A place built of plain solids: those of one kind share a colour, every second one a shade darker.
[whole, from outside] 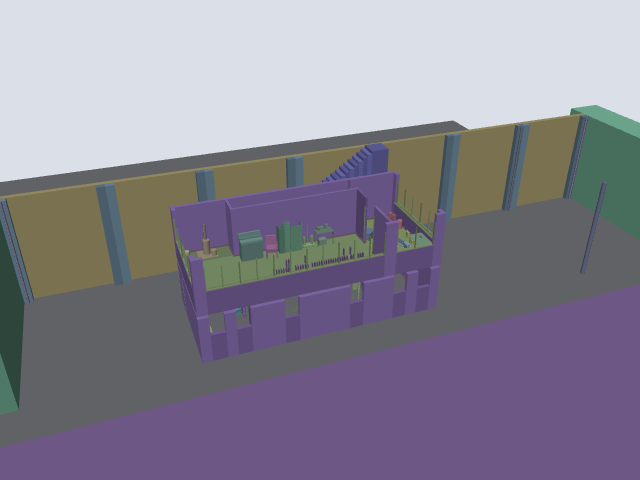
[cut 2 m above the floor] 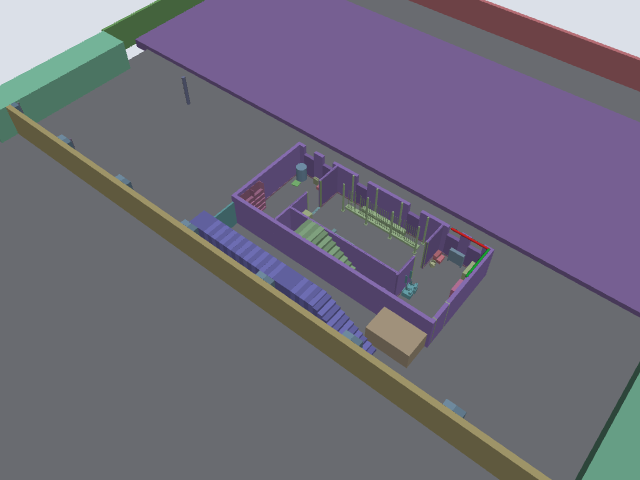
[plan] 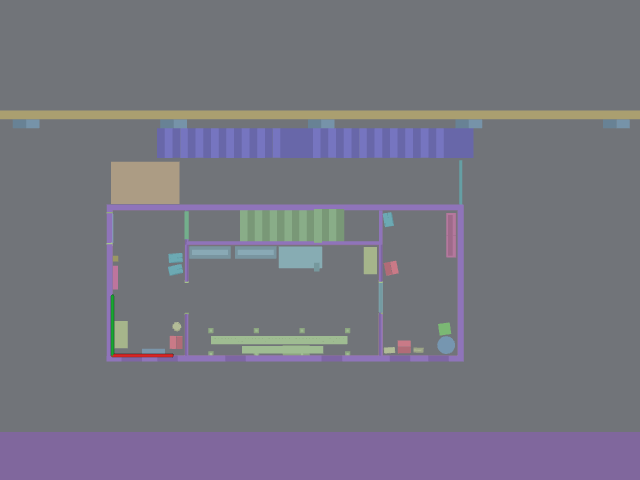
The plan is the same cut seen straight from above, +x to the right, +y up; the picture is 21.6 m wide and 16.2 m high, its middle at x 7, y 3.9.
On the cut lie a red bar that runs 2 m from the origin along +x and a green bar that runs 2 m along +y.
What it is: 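A mechanical signal box beside a railway in a town; below a lobby, the locking room and a lamp room, above the operating floor with its lever frame behind one band of glass and beyond a partition the mess room; one straight stair between walls, met straight on from the door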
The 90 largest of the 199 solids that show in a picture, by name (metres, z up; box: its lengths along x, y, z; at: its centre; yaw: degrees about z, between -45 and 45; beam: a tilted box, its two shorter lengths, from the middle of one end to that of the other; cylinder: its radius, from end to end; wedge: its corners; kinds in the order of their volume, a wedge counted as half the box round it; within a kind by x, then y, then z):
{
 "yard_line_bed_1": {"box": [39.2, 13.5, 0.6], "at": [9.43, -9.33, 0.0]},
 "yard_line_abut_1": {"box": [2.27, 9.74, 5.9], "at": [-9.03, 4.49, 2.9]},
 "yard_line_abut_2": {"box": [2.07, 9.74, 5.9], "at": [28.0, 4.49, 2.9]},
 "yard_line_far_1": {"box": [34.86, 0.3, 5.9], "at": [9.53, -19.66, 2.9]},
 "yard_line_near_1": {"box": [34.86, 0.3, 5.9], "at": [9.53, 8.12, 2.9]},
 "yard_line_step_1": {"box": [0.26, 1.0, 1.26], "at": [3.19, 7.17, 0.58]},
 "yard_line_step_2": {"box": [0.26, 1.0, 1.44], "at": [3.45, 7.17, 0.67]},
 "yard_line_step_3": {"box": [0.26, 1.0, 1.61], "at": [3.71, 7.17, 0.75]},
 "yard_line_step_4": {"box": [0.26, 1.0, 1.78], "at": [3.97, 7.17, 0.84]},
 "yard_line_step_5": {"box": [0.26, 1.0, 1.95], "at": [4.23, 7.17, 0.93]},
 "yard_line_step_6": {"box": [0.26, 1.0, 2.13], "at": [4.49, 7.17, 1.01]},
 "yard_line_step_7": {"box": [0.26, 1.0, 2.3], "at": [4.75, 7.17, 1.1]},
 "yard_line_step_8": {"box": [0.26, 1.0, 2.47], "at": [5.01, 7.17, 1.19]},
 "yard_line_step_9": {"box": [0.26, 1.0, 2.65], "at": [5.27, 7.17, 1.27]},
 "yard_line_step_10": {"box": [0.26, 1.0, 2.82], "at": [5.53, 7.17, 1.36]},
 "yard_line_step_11": {"box": [1.1, 1.0, 2.99], "at": [6.21, 7.17, 1.45]},
 "yard_line_step_12": {"box": [0.26, 1.0, 3.17], "at": [6.89, 7.17, 1.53]},
 "yard_line_step_13": {"box": [0.26, 1.0, 3.34], "at": [7.15, 7.17, 1.62]},
 "yard_line_step_14": {"box": [0.26, 1.0, 3.51], "at": [7.41, 7.17, 1.71]},
 "yard_line_step_15": {"box": [0.26, 1.0, 3.69], "at": [7.67, 7.17, 1.79]},
 "yard_line_step_16": {"box": [0.26, 1.0, 3.86], "at": [7.93, 7.17, 1.88]},
 "yard_line_step_17": {"box": [0.26, 1.0, 4.03], "at": [8.19, 7.17, 1.97]},
 "yard_line_step_18": {"box": [0.26, 1.0, 4.21], "at": [8.45, 7.17, 2.05]},
 "yard_line_step_19": {"box": [0.26, 1.0, 4.38], "at": [8.71, 7.17, 2.14]},
 "yard_line_step_20": {"box": [0.26, 1.0, 4.55], "at": [8.97, 7.17, 2.23]},
 "yard_line_step_21": {"box": [0.26, 1.0, 4.72], "at": [9.23, 7.17, 2.31]},
 "yard_line_step_22": {"box": [0.26, 1.0, 4.9], "at": [9.49, 7.17, 2.4]},
 "yard_line_step_23": {"box": [0.26, 1.0, 5.07], "at": [9.75, 7.17, 2.49]},
 "yard_line_step_24": {"box": [0.26, 1.0, 5.24], "at": [10.01, 7.17, 2.57]},
 "yard_line_step_25": {"box": [0.26, 1.0, 5.42], "at": [10.27, 7.17, 2.66]},
 "yard_line_step_26": {"box": [0.26, 1.0, 5.59], "at": [10.53, 7.17, 2.75]},
 "yard_line_step_27": {"box": [0.26, 1.0, 5.76], "at": [10.79, 7.17, 2.83]},
 "yard_line_step_28": {"box": [0.26, 1.0, 5.94], "at": [11.05, 7.17, 2.92]},
 "yard_line_step_29": {"box": [1.0, 1.0, 6.11], "at": [11.68, 7.17, 3.0]},
 "wall_1": {"box": [0.2, 0.51, 2.85], "at": [-0.1, 0.05, 4.03]},
 "wall_2": {"box": [0.2, 5.3, 2.5], "at": [-0.1, 2.45, 1.2]},
 "wall_3": {"box": [0.2, 4.31, 1.2], "at": [-0.1, 2.45, 3.2]},
 "wall_4": {"box": [0.2, 0.51, 2.85], "at": [-0.1, 4.85, 4.03]},
 "wall_5": {"box": [2.7, 0.2, 2.5], "at": [1.15, 5.0, 1.2]},
 "wall_6": {"box": [2.7, 0.2, 2.85], "at": [1.15, 5.0, 4.03]},
 "wall_7": {"box": [1.31, 0.2, 2.5], "at": [3.15, -0.1, 1.2]},
 "wall_8": {"box": [8.46, 0.2, 1.2], "at": [4.53, -0.1, 3.2]},
 "wall_9": {"box": [6.61, 0.06, 2.85], "at": [5.75, 3.77, 4.03]},
 "wall_10": {"box": [2.56, 0.2, 2.5], "at": [5.78, -0.1, 1.2]},
 "wall_11": {"box": [6.55, 0.06, 2.5], "at": [5.78, 3.77, 1.2]},
 "wall_12": {"box": [6.55, 0.06, 2.9], "at": [5.78, 3.83, 1.4]},
 "wall_13": {"box": [6.55, 0.06, 2.85], "at": [5.78, 3.83, 4.03]},
 "wall_14": {"box": [6.55, 0.2, 2.9], "at": [5.78, 5.0, 1.4]},
 "wall_15": {"box": [6.55, 0.2, 2.85], "at": [5.78, 5.0, 4.03]},
 "wall_16": {"box": [1.31, 0.2, 2.5], "at": [8.4, -0.1, 1.2]},
 "wall_17": {"box": [0.61, 0.2, 2.5], "at": [10.35, -0.1, 1.2]},
 "wall_18": {"box": [2.01, 0.2, 1.2], "at": [10.35, -0.1, 3.2]},
 "wall_19": {"box": [2.8, 0.2, 2.5], "at": [10.45, 5.0, 1.2]},
 "wall_20": {"box": [2.8, 0.2, 2.85], "at": [10.45, 5.0, 4.03]},
 "wall_21": {"box": [0.2, 0.51, 2.85], "at": [11.75, 0.05, 4.03]},
 "wall_22": {"box": [0.2, 5.3, 2.5], "at": [11.75, 2.45, 1.2]},
 "wall_23": {"box": [0.2, 4.31, 1.2], "at": [11.75, 2.45, 3.2]},
 "wall_24": {"box": [0.2, 0.51, 2.85], "at": [11.75, 4.85, 4.03]},
 "yard_line_dark_1": {"box": [0.2, 16.4, 5.55], "at": [29.13, -8.58, 2.73]},
 "yard_line_near_pier_1": {"box": [0.45, 0.3, 5.9], "at": [-7.67, 7.82, 2.9]},
 "yard_line_near_pier_2": {"box": [0.45, 0.3, 5.9], "at": [-3.14, 7.82, 2.9]},
 "yard_line_near_pier_3": {"box": [0.45, 0.3, 5.9], "at": [-2.69, 7.82, 2.9]},
 "yard_line_near_pier_4": {"box": [0.45, 0.3, 5.9], "at": [1.84, 7.82, 2.9]},
 "yard_line_near_pier_5": {"box": [0.45, 0.3, 5.9], "at": [2.29, 7.82, 2.9]},
 "yard_line_near_pier_6": {"box": [0.45, 0.3, 5.9], "at": [6.82, 7.82, 2.9]},
 "yard_line_near_pier_7": {"box": [0.45, 0.3, 5.9], "at": [7.27, 7.82, 2.9]},
 "yard_line_near_pier_8": {"box": [0.45, 0.3, 5.9], "at": [11.8, 7.82, 2.9]},
 "yard_line_near_pier_9": {"box": [0.45, 0.3, 5.9], "at": [12.25, 7.82, 2.9]},
 "yard_line_near_pier_10": {"box": [0.45, 0.3, 5.9], "at": [16.78, 7.82, 2.9]},
 "yard_line_near_pier_11": {"box": [0.45, 0.3, 5.9], "at": [17.23, 7.82, 2.9]},
 "yard_line_near_pier_12": {"box": [0.45, 0.3, 5.9], "at": [21.76, 7.82, 2.9]},
 "yard_line_near_pier_13": {"box": [0.45, 0.3, 5.9], "at": [22.21, 7.82, 2.9]},
 "yard_line_near_pier_14": {"box": [0.45, 0.3, 5.9], "at": [26.74, 7.82, 2.9]},
 "raised_floor_operating_1": {"box": [2.63, 1.23, 0.25], "at": [1.25, 4.35, 2.73]},
 "raised_floor_operating_2": {"box": [9.18, 3.93, 0.25], "at": [4.53, 1.9, 2.73]},
 "stair_1": {"box": [0.27, 1.14, 1.0], "at": [5.43, 4.38, 0.45]},
 "stair_2": {"box": [0.27, 1.14, 1.19], "at": [5.68, 4.38, 0.55]},
 "stair_3": {"box": [0.27, 1.14, 1.38], "at": [5.93, 4.38, 0.64]},
 "stair_4": {"box": [0.27, 1.14, 1.57], "at": [6.18, 4.38, 0.73]},
 "stair_5": {"box": [0.27, 1.14, 1.76], "at": [6.43, 4.38, 0.83]},
 "stair_6": {"box": [0.27, 1.14, 1.95], "at": [6.68, 4.38, 0.93]},
 "stair_7": {"box": [0.27, 1.14, 2.14], "at": [6.93, 4.38, 1.02]},
 "stair_8": {"box": [0.27, 1.14, 2.33], "at": [7.18, 4.38, 1.11]},
 "stair_9": {"box": [0.27, 1.14, 2.52], "at": [7.43, 4.38, 1.21]},
 "stair_10": {"box": [0.27, 1.14, 2.71], "at": [7.68, 4.38, 1.3]},
 "yard_line_bunker_1": {"box": [2.32, 1.43, 1.1], "at": [1.1, 5.83, 0.5]},
 "raised_floor_mess_1": {"box": [2.73, 5.03, 0.25], "at": [10.35, 2.45, 2.73]},
 "cupboard_steel_low_1": {"box": [0.45, 0.92, 1.05], "at": [0.29, 0.7, 0.47]},
 "cupboard_steel_low_2": {"box": [0.45, 0.92, 1.05], "at": [8.7, 3.2, 0.47]},
 "register_desk_1": {"box": [1.07, 0.5, 1.02], "at": [3.23, 3.35, 3.31]}
}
